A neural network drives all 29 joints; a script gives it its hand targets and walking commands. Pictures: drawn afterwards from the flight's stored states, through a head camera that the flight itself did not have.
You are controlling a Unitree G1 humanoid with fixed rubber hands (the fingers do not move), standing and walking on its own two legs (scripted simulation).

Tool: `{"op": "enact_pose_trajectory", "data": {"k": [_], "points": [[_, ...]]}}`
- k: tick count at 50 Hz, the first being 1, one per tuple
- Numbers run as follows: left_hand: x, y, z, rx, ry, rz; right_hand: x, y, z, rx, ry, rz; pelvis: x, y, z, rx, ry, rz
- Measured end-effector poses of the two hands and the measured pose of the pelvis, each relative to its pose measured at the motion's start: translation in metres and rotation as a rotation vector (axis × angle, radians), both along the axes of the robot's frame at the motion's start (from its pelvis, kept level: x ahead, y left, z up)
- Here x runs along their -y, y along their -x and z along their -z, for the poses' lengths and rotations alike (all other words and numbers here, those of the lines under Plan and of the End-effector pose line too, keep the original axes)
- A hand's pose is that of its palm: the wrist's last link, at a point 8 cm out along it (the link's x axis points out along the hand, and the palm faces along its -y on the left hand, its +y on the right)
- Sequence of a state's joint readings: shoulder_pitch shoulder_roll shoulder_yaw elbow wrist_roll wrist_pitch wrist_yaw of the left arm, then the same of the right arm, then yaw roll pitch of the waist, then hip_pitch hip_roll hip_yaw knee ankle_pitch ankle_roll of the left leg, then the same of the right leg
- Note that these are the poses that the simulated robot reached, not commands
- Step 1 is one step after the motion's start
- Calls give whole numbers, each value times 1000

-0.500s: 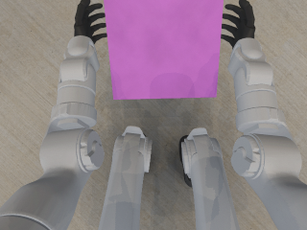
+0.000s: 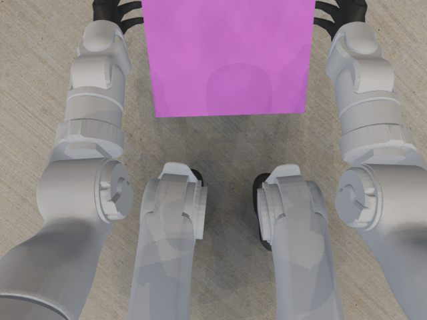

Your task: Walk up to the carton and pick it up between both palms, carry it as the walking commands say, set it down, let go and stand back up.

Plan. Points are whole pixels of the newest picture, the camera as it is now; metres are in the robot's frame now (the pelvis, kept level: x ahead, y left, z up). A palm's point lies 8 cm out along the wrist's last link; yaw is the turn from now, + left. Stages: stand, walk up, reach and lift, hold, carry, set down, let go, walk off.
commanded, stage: set down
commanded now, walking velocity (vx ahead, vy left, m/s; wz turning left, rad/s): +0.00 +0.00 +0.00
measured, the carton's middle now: (227, 43) +0.52 +0.02 -0.25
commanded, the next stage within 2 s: none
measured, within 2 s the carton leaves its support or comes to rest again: rests again in 1.32 s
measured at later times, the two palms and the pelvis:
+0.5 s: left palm (119, 29) +0.53 +0.19 -0.18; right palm (337, 29) +0.53 -0.15 -0.18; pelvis +0.00 +0.00 -0.03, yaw +0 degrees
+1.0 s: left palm (121, 28) +0.53 +0.19 -0.19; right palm (334, 27) +0.54 -0.15 -0.19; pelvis +0.00 +0.00 -0.03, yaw +0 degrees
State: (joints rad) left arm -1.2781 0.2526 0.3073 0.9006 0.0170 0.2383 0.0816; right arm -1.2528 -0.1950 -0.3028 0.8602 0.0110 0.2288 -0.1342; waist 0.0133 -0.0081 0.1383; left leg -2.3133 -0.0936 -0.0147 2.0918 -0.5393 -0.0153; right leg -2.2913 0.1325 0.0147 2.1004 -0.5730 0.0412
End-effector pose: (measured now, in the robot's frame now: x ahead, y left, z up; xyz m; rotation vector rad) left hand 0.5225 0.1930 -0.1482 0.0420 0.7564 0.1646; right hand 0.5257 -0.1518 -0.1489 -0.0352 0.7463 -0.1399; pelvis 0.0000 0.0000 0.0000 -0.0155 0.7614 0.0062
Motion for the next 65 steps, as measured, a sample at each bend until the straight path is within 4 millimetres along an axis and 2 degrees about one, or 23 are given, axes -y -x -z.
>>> {"op": "enact_pose_trajectory", "data": {"k": [15, 36, 65], "points": [[-2, -4, 34, -22, 3, 12, 0, -7, 32, -21, -2, -19, 0, -7, 20, 82, -1, 3], [-1, -3, 36, -18, 25, 34, 5, -5, 37, -24, -7, -38, 2, 6, 31, 158, -6, 4], [-3, -9, 62, -25, 56, 47, 4, -15, 60, -36, -34, -63, 1, -6, 39, 140, -6, 5]]}}
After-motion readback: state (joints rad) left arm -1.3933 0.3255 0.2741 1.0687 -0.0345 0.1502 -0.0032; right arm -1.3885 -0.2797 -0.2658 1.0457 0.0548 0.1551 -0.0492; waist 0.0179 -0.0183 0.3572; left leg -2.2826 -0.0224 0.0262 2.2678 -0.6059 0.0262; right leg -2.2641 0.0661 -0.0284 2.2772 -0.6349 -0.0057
